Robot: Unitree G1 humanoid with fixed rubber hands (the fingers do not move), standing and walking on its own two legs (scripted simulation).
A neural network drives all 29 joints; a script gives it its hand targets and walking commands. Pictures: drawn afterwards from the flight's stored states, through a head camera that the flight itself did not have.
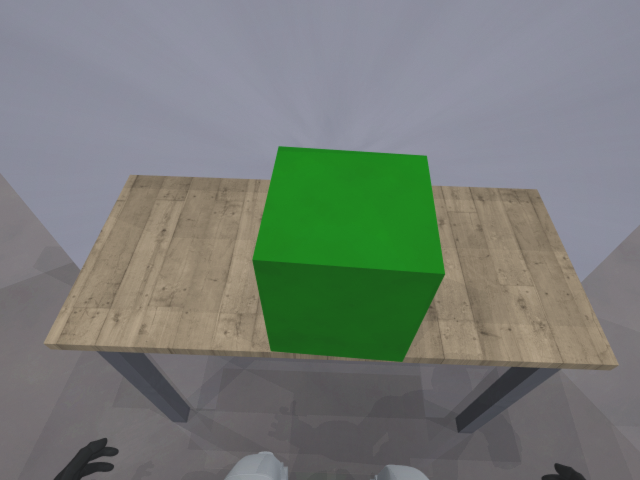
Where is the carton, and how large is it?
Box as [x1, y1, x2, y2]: [252, 146, 444, 361]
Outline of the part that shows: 279,146 252,259 270,349 275,351 402,361 444,274 426,156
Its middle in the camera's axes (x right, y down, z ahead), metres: +0.03 +0.03 +0.58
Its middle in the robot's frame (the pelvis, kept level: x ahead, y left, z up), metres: +0.41 -0.02 +0.00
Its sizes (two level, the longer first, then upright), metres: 0.210 0.200 0.250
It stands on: a table, 0.61 m high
